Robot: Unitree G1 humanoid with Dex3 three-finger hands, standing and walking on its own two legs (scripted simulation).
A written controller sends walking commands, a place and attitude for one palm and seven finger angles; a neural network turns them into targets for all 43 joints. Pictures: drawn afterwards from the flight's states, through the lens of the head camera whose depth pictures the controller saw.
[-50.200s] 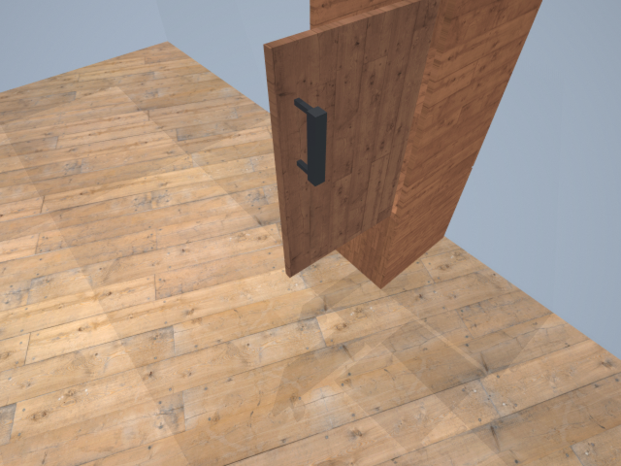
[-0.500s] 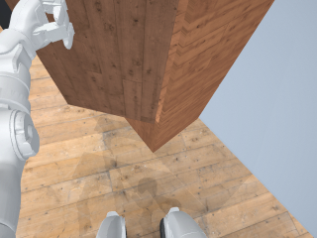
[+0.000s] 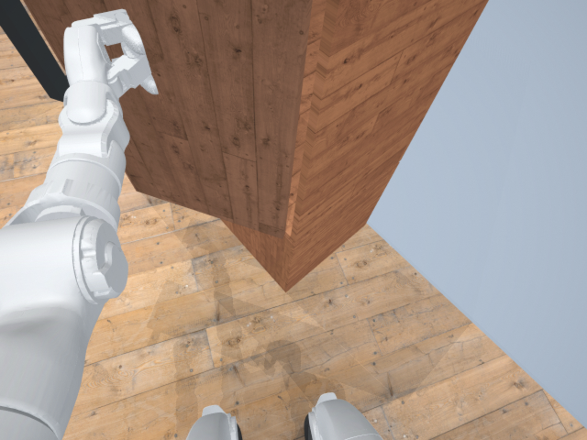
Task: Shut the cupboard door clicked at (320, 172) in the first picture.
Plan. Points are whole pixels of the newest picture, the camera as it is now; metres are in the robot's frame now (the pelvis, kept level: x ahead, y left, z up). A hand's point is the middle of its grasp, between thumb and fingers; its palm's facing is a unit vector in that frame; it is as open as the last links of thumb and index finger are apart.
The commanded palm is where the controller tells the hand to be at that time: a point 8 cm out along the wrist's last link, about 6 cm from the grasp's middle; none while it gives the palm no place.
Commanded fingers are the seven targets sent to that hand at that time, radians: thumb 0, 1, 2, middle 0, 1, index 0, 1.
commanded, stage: pull the fist back off the door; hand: left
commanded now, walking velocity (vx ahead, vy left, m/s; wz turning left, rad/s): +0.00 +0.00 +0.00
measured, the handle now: (44, 38) +0.64 +0.23 +0.13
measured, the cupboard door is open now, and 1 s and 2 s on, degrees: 30 30 30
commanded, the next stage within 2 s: draw the hand back to the body in 0.52 s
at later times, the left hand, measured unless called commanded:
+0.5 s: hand (146, 119) +0.48 +0.10 +0.14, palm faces +0.08 -1.00 +0.00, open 3.1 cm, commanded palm +0.45 +0.15 +0.14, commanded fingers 0.00 0.90 0.90 -1.30 -1.50 -1.30 -1.50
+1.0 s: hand (90, 170) +0.40 +0.15 +0.16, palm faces +0.08 -1.00 -0.01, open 3.1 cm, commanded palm +0.35 +0.20 +0.17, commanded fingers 0.00 0.90 0.90 -1.30 -1.50 -1.30 -1.50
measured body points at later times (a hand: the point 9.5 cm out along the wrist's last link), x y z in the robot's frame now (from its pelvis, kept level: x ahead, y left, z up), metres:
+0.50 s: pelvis +0.03 -0.01 +0.02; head +0.07 -0.02 +0.47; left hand +0.47 +0.16 +0.15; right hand +0.10 -0.28 -0.09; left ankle +0.02 +0.12 -0.69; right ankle +0.00 -0.13 -0.69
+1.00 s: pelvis +0.01 -0.02 +0.03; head +0.02 -0.04 +0.48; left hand +0.39 +0.20 +0.16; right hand +0.09 -0.27 -0.09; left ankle +0.02 +0.12 -0.69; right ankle +0.00 -0.13 -0.69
